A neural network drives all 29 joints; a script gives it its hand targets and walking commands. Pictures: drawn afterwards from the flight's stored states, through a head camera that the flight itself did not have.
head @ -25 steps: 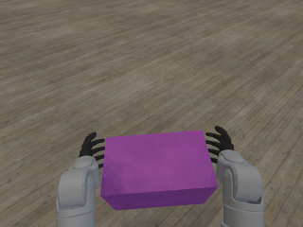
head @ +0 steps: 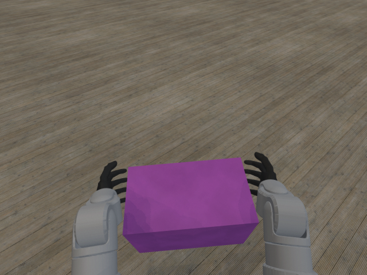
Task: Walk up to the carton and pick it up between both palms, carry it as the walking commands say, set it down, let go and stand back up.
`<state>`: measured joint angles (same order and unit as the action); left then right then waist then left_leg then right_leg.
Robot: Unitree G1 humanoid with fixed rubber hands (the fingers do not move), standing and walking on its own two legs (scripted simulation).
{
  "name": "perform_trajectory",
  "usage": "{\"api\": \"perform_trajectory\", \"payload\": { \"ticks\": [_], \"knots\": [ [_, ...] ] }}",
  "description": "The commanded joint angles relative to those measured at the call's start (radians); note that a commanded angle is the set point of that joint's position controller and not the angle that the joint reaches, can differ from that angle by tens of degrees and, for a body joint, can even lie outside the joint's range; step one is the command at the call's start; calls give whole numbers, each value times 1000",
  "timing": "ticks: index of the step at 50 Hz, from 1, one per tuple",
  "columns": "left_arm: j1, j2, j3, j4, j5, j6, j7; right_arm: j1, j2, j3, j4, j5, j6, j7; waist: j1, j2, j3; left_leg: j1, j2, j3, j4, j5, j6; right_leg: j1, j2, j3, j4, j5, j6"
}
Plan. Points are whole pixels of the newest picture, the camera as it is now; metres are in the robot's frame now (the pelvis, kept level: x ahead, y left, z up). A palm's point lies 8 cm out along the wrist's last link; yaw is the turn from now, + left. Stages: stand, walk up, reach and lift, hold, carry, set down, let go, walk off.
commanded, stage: carry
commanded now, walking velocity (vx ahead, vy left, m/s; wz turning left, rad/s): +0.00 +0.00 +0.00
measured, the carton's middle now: (188, 206) +0.28 +0.00 +0.00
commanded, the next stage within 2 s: hold in 1.02 s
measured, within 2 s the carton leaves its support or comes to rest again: neither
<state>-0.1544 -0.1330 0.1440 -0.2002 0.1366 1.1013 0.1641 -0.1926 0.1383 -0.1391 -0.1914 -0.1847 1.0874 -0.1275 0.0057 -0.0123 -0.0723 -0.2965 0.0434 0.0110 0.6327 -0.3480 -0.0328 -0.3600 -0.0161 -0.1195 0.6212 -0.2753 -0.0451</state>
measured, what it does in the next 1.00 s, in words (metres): stands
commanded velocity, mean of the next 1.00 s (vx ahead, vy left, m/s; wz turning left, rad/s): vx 0.00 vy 0.00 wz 0.00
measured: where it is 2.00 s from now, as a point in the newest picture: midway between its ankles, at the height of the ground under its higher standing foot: outside the picture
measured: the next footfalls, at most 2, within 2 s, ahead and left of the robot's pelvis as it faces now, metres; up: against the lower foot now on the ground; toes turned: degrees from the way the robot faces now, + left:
none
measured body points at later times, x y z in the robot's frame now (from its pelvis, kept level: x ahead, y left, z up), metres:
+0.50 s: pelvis -0.01 +0.01 +0.00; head -0.03 +0.01 +0.45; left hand +0.27 +0.18 +0.02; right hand +0.28 -0.15 +0.03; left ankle -0.01 +0.14 -0.72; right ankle +0.03 -0.09 -0.73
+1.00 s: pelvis -0.02 +0.01 +0.00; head -0.02 +0.01 +0.45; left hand +0.27 +0.19 +0.01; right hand +0.28 -0.15 +0.02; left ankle -0.01 +0.14 -0.72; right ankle +0.03 -0.09 -0.72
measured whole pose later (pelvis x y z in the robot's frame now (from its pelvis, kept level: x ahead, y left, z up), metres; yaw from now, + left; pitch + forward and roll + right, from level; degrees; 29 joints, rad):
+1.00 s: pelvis -0.02 +0.01 +0.00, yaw -1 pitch -1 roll +0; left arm -0.14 -0.11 0.20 0.18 0.18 0.64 0.06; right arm -0.18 0.11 -0.18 0.19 -0.20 0.63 -0.05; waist 0.00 0.00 -0.02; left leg -0.29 0.03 0.03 0.64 -0.33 -0.01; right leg -0.36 -0.04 -0.10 0.63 -0.25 -0.02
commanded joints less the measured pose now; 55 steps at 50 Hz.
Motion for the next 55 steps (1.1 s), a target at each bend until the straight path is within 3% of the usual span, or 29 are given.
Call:
{"api": "perform_trajectory", "payload": {
  "ticks": [1,2,3,4,5,6,7,11,12,14,15,19,21,23,24,25,29,31,34,36,37,39,41,44,48,51,52,54,55],
  "knots": [
    [-598,-814,-561,-59,-323,-116,-290,-494,822,531,23,338,-99,262,-2,45,-249,-6,85,-84,-133,182,52,143,-128,174,-135,171,-10],
    [-657,-914,-656,-225,-391,-120,-288,-547,920,627,-147,404,-103,258,-2,23,-250,-16,78,-84,-135,162,53,146,-127,171,-139,145,-5],
    [-599,-899,-640,-174,-373,-107,-278,-507,911,633,-114,398,-91,251,0,-10,-265,-5,73,-78,-118,171,58,152,-126,170,-143,154,-7],
    [-546,-823,-559,-19,-305,-118,-276,-458,827,547,35,332,-105,251,1,21,-284,4,77,-79,-119,195,63,158,-125,160,-130,160,-7],
    [-546,-810,-563,-17,-298,-131,-277,-430,810,530,62,316,-117,254,2,44,-283,15,82,-78,-123,230,63,151,-124,158,-120,190,-8],
    [-584,-910,-684,-223,-384,-122,-276,-456,915,649,-134,396,-110,250,-1,49,-289,6,75,-70,-120,220,58,161,-127,153,-120,196,-10],
    [-533,-864,-625,-92,-338,-114,-276,-434,860,607,-40,351,-105,246,0,25,-289,9,70,-65,-104,231,63,169,-130,157,-125,237,-11],
    [-524,-819,-592,-36,-298,-151,-289,-427,808,568,8,316,-140,260,-1,15,-281,1,62,-68,-120,152,64,156,-141,177,-149,157,-17],
    [-526,-743,-505,122,-236,-184,-295,-416,735,472,183,248,-170,265,0,19,-282,21,72,-76,-129,164,66,146,-132,166,-148,136,-13],
    [-577,-820,-581,-26,-287,-230,-308,-485,816,560,27,314,-214,278,0,21,-266,19,80,-77,-148,191,63,155,-118,141,-141,148,-4],
    [-553,-833,-589,-13,-288,-233,-312,-461,819,565,28,312,-220,278,1,38,-266,16,78,-75,-149,182,66,165,-114,140,-137,133,-4],
    [-522,-729,-487,203,-192,-314,-335,-438,713,468,249,225,-294,304,1,23,-260,29,71,-63,-148,133,65,155,-124,139,-143,74,-5],
    [-532,-811,-577,84,-245,-345,-347,-464,793,567,113,280,-327,314,0,10,-235,23,72,-60,-153,105,61,145,-122,146,-161,51,-4],
    [-549,-747,-523,177,-200,-381,-351,-460,735,507,226,231,-361,322,1,33,-230,19,70,-67,-158,124,71,133,-122,140,-153,35,-8],
    [-571,-770,-563,103,-222,-392,-352,-477,766,549,170,257,-371,328,2,32,-230,17,73,-66,-155,122,68,139,-120,139,-156,46,-8],
    [-537,-736,-525,203,-190,-399,-355,-468,719,516,235,225,-385,328,1,27,-237,28,73,-63,-149,163,70,140,-119,137,-148,80,-8],
    [-553,-745,-569,147,-218,-436,-363,-456,744,572,199,244,-421,333,-1,-1,-266,37,65,-53,-116,179,68,164,-127,153,-147,143,-15],
    [-541,-708,-540,240,-185,-450,-368,-450,690,523,277,207,-441,337,0,49,-244,40,69,-61,-132,232,70,141,-120,139,-117,174,-12],
    [-551,-717,-551,227,-197,-468,-374,-463,717,564,262,233,-458,340,-1,3,-251,29,71,-60,-124,205,68,151,-119,146,-126,154,-17],
    [-543,-722,-569,207,-206,-470,-374,-460,724,581,240,245,-460,342,2,21,-265,44,75,-60,-116,239,71,153,-119,139,-110,182,-17],
    [-545,-695,-548,254,-187,-471,-375,-431,695,541,306,213,-462,340,0,9,-270,36,71,-61,-119,231,71,155,-118,137,-110,178,-17],
    [-537,-717,-567,210,-207,-485,-376,-474,725,595,233,257,-476,344,2,20,-281,45,74,-56,-117,249,70,166,-116,133,-104,202,-16],
    [-546,-680,-538,265,-182,-489,-377,-438,690,542,326,216,-479,344,0,23,-276,41,73,-56,-114,251,70,158,-120,136,-98,215,-20],
    [-547,-706,-563,246,-206,-497,-384,-489,717,589,256,251,-493,344,-2,14,-260,31,66,-55,-116,222,67,157,-118,141,-106,188,-18],
    [-550,-675,-538,275,-193,-505,-385,-433,697,548,333,221,-495,343,-3,13,-279,37,72,-62,-118,256,66,166,-119,142,-103,220,-12],
    [-550,-724,-574,231,-212,-494,-385,-504,727,602,233,258,-489,345,1,5,-257,19,70,-58,-120,206,67,155,-113,141,-116,147,-15],
    [-651,-797,-664,125,-263,-508,-404,-502,906,688,166,291,-476,364,33,31,-441,82,-133,-102,-176,394,76,482,59,261,-142,487,47],
    [-676,-763,-651,181,-228,-498,-431,-504,926,640,219,248,-461,359,1,-5,-399,55,-131,-118,-196,336,80,493,55,279,-174,455,53],
    [-675,-785,-625,229,-215,-492,-440,-521,955,634,240,240,-452,362,12,-12,-372,62,-133,-111,-210,339,82,491,56,274,-188,460,57]
  ]
}}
